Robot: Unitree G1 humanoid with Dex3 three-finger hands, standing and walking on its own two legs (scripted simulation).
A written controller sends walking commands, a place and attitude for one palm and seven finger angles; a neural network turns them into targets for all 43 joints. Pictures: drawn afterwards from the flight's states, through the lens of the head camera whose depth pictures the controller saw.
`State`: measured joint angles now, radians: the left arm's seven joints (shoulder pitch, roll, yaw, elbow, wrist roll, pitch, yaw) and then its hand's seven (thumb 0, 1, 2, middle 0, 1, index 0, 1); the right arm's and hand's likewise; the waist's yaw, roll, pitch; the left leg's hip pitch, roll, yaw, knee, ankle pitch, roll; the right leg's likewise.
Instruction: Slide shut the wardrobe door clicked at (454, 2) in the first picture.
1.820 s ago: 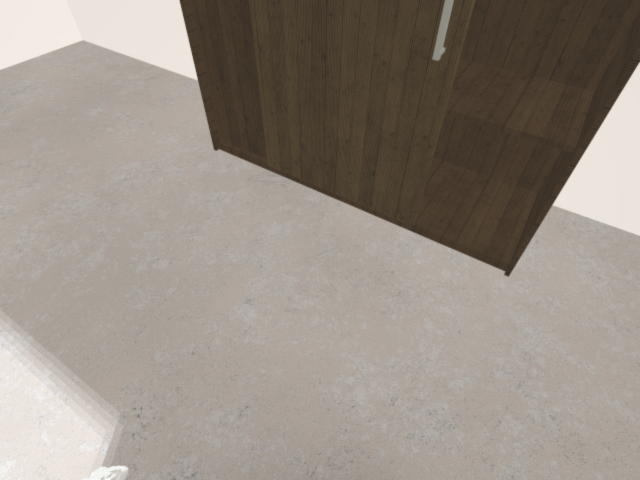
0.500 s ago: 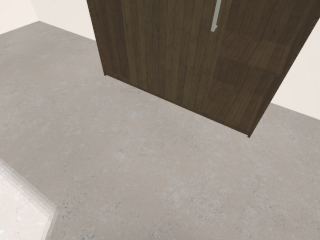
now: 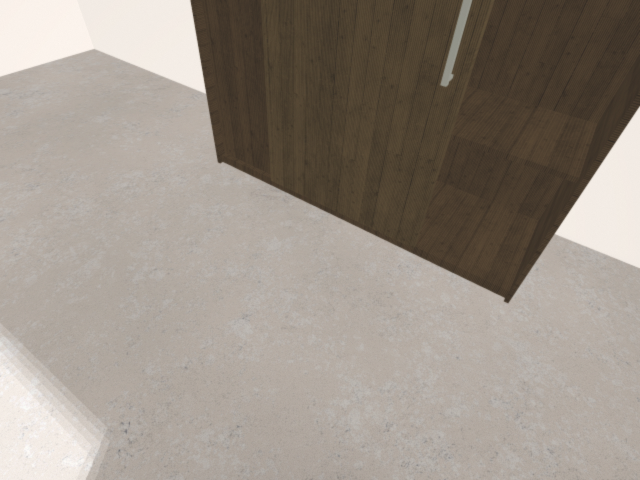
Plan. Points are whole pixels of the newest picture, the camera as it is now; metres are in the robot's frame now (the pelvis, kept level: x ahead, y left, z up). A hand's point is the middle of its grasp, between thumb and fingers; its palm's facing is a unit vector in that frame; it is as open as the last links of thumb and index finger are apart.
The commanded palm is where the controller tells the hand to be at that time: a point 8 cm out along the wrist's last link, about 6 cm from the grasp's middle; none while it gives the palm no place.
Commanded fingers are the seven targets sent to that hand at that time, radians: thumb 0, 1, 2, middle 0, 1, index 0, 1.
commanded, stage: walk to a spot facing it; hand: left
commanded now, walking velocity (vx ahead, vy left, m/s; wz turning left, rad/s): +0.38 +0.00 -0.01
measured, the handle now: (463, 22) +1.20 -0.31 +0.17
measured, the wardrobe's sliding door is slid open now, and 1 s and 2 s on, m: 0.41 0.41 0.41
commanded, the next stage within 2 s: turn to face it in 0.90 s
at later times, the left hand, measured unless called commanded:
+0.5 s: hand (245, 399) +0.29 +0.14 -0.17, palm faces -0.02 -0.98 -0.21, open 7.3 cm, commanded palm none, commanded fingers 0.00 0.90 0.90 -0.20 -0.30 -0.20 -0.30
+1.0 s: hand (221, 375) +0.33 +0.19 -0.18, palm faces +0.16 -0.98 -0.14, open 7.3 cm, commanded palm none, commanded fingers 0.00 0.90 0.90 -0.20 -0.30 -0.20 -0.30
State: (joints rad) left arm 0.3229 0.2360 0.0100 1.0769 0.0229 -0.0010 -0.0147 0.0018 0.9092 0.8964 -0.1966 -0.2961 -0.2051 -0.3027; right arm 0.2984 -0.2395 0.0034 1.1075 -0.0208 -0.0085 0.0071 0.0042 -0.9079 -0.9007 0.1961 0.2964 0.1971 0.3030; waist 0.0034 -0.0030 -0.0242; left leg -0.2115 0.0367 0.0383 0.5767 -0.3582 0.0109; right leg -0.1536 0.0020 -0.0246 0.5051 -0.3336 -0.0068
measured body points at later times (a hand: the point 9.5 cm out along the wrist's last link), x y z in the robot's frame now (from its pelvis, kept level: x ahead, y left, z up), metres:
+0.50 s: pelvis +0.18 -0.05 -0.02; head +0.21 -0.05 +0.43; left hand +0.29 +0.19 -0.16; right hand +0.06 -0.25 -0.17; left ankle +0.05 +0.09 -0.65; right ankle +0.26 -0.14 -0.73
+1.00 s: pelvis +0.38 +0.02 +0.00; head +0.39 +0.05 +0.45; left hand +0.32 +0.24 -0.17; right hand +0.47 -0.21 -0.13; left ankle +0.40 +0.08 -0.73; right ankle +0.36 -0.13 -0.64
